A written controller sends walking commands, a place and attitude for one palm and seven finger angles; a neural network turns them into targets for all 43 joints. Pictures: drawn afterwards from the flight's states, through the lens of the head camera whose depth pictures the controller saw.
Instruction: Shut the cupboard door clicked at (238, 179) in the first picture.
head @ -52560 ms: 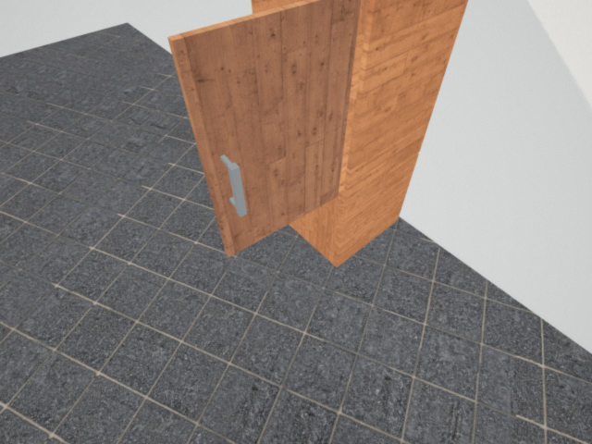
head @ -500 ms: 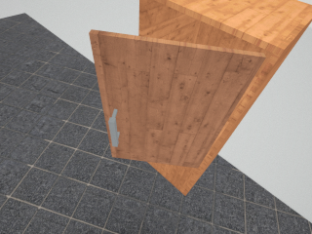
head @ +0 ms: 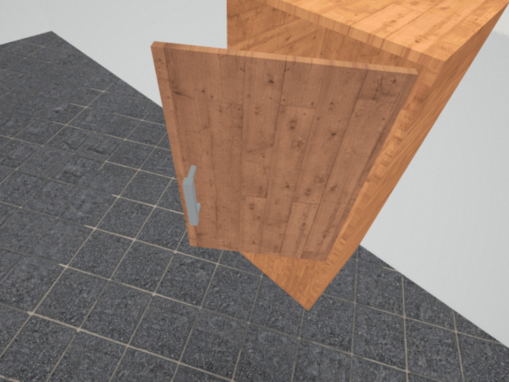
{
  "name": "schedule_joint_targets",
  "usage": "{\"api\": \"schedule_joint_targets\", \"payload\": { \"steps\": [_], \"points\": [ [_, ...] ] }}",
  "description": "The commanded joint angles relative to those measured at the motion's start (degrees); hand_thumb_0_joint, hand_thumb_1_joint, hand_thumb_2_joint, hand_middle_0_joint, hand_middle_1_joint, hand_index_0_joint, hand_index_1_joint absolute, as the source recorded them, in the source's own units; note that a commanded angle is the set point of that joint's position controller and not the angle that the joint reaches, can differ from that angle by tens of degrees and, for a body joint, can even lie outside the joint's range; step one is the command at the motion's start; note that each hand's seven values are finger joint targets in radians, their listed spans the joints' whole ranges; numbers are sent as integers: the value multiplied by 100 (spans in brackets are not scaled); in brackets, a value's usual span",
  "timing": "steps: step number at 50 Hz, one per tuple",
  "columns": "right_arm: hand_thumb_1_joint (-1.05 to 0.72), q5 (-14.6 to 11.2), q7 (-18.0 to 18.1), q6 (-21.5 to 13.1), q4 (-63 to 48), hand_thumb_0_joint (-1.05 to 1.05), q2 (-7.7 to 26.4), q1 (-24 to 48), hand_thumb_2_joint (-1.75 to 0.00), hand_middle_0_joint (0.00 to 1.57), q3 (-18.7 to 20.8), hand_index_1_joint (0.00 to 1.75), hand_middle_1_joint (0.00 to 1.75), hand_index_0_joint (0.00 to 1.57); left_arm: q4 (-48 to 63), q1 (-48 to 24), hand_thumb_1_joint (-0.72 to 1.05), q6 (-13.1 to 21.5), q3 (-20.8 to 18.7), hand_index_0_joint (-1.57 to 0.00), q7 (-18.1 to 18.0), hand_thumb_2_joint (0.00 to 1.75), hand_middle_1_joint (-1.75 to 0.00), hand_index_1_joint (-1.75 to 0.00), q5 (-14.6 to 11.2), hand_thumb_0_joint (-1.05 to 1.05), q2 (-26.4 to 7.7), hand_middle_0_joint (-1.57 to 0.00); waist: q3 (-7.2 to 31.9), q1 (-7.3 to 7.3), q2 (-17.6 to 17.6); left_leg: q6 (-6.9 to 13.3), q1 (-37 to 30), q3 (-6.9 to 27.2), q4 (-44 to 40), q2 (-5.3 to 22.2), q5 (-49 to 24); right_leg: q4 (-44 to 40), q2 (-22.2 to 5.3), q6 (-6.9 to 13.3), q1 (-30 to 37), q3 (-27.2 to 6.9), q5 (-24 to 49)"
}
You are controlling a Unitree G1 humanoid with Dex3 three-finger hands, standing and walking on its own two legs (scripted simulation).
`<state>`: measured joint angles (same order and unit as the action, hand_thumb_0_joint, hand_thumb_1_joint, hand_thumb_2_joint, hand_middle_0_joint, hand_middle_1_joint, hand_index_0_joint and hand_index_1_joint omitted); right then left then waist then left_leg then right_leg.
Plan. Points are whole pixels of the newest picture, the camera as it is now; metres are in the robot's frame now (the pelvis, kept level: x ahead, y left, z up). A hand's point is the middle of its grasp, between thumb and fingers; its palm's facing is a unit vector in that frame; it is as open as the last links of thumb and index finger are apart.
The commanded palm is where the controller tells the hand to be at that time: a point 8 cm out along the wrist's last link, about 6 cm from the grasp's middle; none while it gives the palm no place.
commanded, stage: come to a stop and stand still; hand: left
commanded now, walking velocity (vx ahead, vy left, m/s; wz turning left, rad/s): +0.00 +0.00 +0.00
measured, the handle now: (193, 196) +0.49 +0.17 -0.07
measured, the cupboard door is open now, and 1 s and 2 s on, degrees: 36 36 36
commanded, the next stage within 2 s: look again from close up in 0.44 s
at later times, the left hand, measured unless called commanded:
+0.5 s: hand out of the picture -0.06 +0.15 -0.17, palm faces +0.05 -0.99 -0.13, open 7.4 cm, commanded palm none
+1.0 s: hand out of the picture +0.01 +0.23 -0.17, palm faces +0.03 -0.97 -0.25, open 7.4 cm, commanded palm none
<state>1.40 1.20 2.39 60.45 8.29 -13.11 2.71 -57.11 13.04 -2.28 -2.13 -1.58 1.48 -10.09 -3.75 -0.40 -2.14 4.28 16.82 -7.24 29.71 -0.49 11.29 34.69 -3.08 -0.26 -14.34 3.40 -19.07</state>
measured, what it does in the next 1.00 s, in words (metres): stands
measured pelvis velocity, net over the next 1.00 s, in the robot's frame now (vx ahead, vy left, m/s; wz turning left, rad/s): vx -0.03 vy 0.03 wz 0.01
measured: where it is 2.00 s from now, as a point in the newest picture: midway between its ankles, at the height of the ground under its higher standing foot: outside the picture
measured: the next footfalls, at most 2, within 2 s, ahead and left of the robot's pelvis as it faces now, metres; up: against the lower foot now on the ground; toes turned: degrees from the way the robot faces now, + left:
none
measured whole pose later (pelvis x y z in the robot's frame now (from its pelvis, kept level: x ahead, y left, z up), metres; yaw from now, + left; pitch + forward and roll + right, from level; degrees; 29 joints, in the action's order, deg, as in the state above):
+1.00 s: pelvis -0.03 +0.03 +0.00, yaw +0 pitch -2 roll -2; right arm 1.3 0.3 0.0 55.2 13.7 -13.1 2.6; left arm -54.1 18.4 0.7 -1.5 -1.3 1.8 -13.9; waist 0.3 -0.2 0.1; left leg 6.0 19.1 -6.6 28.7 -1.6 8.3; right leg 29.7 -2.5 -0.6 -12.8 2.2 -15.1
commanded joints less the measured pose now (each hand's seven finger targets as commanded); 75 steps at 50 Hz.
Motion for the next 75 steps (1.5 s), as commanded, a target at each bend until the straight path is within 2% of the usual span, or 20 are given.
{"api": "schedule_joint_targets", "payload": {
  "steps": [1, 4, 5, 7, 16, 26, 27, 28, 29, 30, 32, 35, 37, 39, 42, 49, 56, 59, 62, 75],
  "points": [
    [-90, -22, 5, -203, -392, 0, 738, 199, -90, 20, 118, 30, 30, 20, -39, 839, 90, 69, -39, -20, -19, 90, -30, -30, 25, 0, -223, -20, 147, -225, 682, 78, 545, 1453, -1739, 1145, 1673, -553, -97, 50, 548, -141, 210],
    [-90, -61, -16, -232, -267, 0, 533, -139, -90, 20, 73, 30, 30, 20, -92, 788, 90, 184, 3, -20, -46, 90, -30, -30, 11, 0, -352, -20, 149, -42, 203, -195, -128, 1109, -1287, 706, 814, -1416, -392, 191, 135, -631, 303],
    [-90, -55, -19, -228, -207, 0, 533, -253, -90, 20, 73, 30, 30, 20, -104, 668, 90, 217, -9, -20, -45, 90, -30, -30, 1, 0, -392, -20, 331, 44, -164, -253, -396, 973, -1096, 671, 514, -1462, -380, 194, 38, -678, 280],
    [-90, -54, -18, -223, -105, 0, 512, -392, -90, 20, 64, 30, 30, 20, -123, 580, 90, 238, 12, -20, -48, 90, -30, -30, -19, 0, -361, -20, 290, 114, -328, -271, -694, 878, -1005, 659, 355, -1611, -427, 196, -233, -667, 30],
    [-90, -29, -13, -170, 97, 0, 427, -585, -90, 20, 21, 30, 30, 20, -402, 1100, 90, 200, 14, -20, -56, 90, -30, -30, 10, 0, -232, -20, -364, 46, 308, -291, -73, 1019, -1449, 652, 1496, -1729, -249, 124, -519, -604, -787],
    [-90, -36, 20, -213, 143, 0, 349, -740, -90, 20, 46, 30, 30, 20, -524, 1474, 90, 225, 22, -20, -69, 90, -30, -30, 21, 0, -25, -20, -216, 2, 324, -266, 27, 1163, -1573, 683, 1597, -1494, -172, 126, -402, -522, -497],
    [-90, 22, -58, -352, -528, 0, 1334, -435, -90, 20, 26, 30, 30, 20, -7, 904, 90, 403, 147, -20, -85, 90, -30, -30, 114, 0, -1141, -20, -594, 207, 651, -331, 299, 1001, -1287, 440, 826, -1180, -45, 215, -81, -103, 118],
    [-90, 15, -23, -439, -623, 0, 1027, -94, -90, 20, 182, 30, 30, 20, 87, 1047, 90, 355, -2, -20, -118, 90, -30, -30, 81, 0, -769, -20, 178, -46, 96, -259, 290, 1250, -912, 685, 1530, -993, -172, 236, -138, -395, -550],
    [-90, 24, -4, -413, -586, 0, 818, -231, -90, 20, 181, 30, 30, 20, 17, 1155, 90, 355, 14, -20, -135, 90, -30, -30, 120, 0, -462, -20, 520, 68, 94, -257, 202, 1137, -721, 611, 1273, -1073, -259, 311, -138, -482, -577],
    [-90, 18, 4, -369, -576, 0, 667, -492, -90, 20, 96, 30, 30, 20, 32, 1118, 90, 327, 77, -20, -137, 90, -30, -30, 69, 0, -398, -20, 585, 163, 17, -255, 43, 1109, -531, 547, 1110, -1151, -324, 344, -289, -501, -678],
    [-90, 43, -11, -271, -612, 0, 530, -626, -90, 20, 78, 30, 30, 20, 148, 1153, 90, 281, 63, -20, -140, 90, -30, -30, 52, 0, -377, -20, 341, 197, 48, -230, 85, 1041, -340, 470, 1293, -1304, -353, 384, -736, -658, -1171],
    [-90, 29, -19, -229, -711, 0, 664, -730, -90, 20, 154, 30, 30, 20, 365, 905, 90, 252, -43, -20, -144, 90, -30, -30, 63, 0, -597, -20, -169, 287, 88, -247, 264, 1021, -120, 448, 1384, -1257, -391, 458, -1340, -689, -1379],
    [-90, 32, -30, -253, -781, 0, 715, -683, -90, 20, 128, 30, 30, 20, 444, 992, 90, 262, -25, -20, -132, 90, -30, -30, 73, 0, -569, -20, -286, 200, 399, -166, 514, 1281, -627, 603, 1736, -1019, -186, 385, -1117, -546, -1175],
    [-90, 19, -27, -296, -878, 0, 1052, -465, -90, 20, 186, 30, 30, 20, 452, 1101, 90, 278, -61, -20, -110, 90, -30, -30, 71, 0, -686, -20, -270, 67, 766, -98, 844, 1585, -1217, 826, 2203, -633, 54, 293, -622, -257, -617],
    [-90, 1, -22, -371, -971, 0, 1373, -142, -90, 20, 222, 30, 30, 20, 440, 1234, 90, 295, -88, -20, -64, 90, -30, -30, 69, 0, -789, -20, -61, -121, 877, 22, 940, 1834, -1691, 1010, 2394, -450, 109, 275, 49, -141, -77],
    [-90, -30, -72, -406, -927, 0, 1557, 72, -90, 20, 226, 30, 30, 20, 554, 775, 90, 389, -116, -20, -13, 90, -30, -30, 51, 0, -1165, -20, 120, 24, 105, -101, 121, 1425, -1326, 773, 1441, -1121, -183, 342, -187, -534, -42],
    [-90, -46, -110, -396, -830, 0, 1828, 357, -90, 20, 220, 30, 30, 20, 454, 680, 90, 358, -98, -20, 19, 90, -30, -30, 51, 0, -1411, -20, 139, 12, 420, -155, 50, 1509, -1659, 852, 1793, -1224, -199, 268, -80, -468, -131],
    [-90, -53, -117, -391, -763, 0, 1869, 427, -90, 20, 204, 30, 30, 20, 372, 679, 90, 359, -85, -20, 27, 90, -30, -30, 49, 0, -1484, -20, 214, -7, 367, -173, -13, 1478, -1643, 822, 1651, -1311, -243, 275, 22, -500, -54],
    [-90, -28, -129, -301, -539, 0, 1175, 148, -90, 20, 4, 30, 30, 20, 75, 1123, 90, 262, 109, -20, 5, 90, -30, -30, 21, 0, -782, -20, 352, 10, 435, -295, -173, 1429, -1761, 846, 1820, -1332, -168, 136, 72, -339, -131],
    [-90, -38, 56, -259, -243, 0, 1274, -238, -90, 20, 182, 30, 30, 20, -101, 1705, 90, 81, 46, -20, 108, 90, -30, -30, 60, 0, -420, -20, -177, 14, 644, -67, 143, 1655, -1990, 1336, 2526, -755, 113, 166, -120, 17, -97]
  ]
}}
